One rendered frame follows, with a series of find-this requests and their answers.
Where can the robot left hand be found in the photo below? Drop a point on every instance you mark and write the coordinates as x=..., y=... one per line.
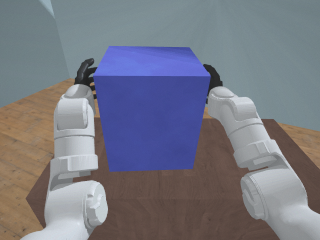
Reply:
x=83, y=74

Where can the left robot upper arm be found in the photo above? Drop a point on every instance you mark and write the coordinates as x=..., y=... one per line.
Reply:
x=73, y=211

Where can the right robot upper arm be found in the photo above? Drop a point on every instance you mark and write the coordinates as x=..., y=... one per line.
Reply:
x=276, y=196

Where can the carton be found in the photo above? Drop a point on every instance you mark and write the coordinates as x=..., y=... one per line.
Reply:
x=151, y=103

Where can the robot right hand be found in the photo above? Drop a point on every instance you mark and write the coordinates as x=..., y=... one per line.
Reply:
x=214, y=79

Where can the robot right forearm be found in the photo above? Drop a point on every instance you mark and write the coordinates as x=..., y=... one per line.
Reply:
x=253, y=148

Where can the robot left forearm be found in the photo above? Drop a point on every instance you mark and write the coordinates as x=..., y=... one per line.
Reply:
x=73, y=134

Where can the pedestal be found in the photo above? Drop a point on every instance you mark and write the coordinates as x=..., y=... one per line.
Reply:
x=203, y=203

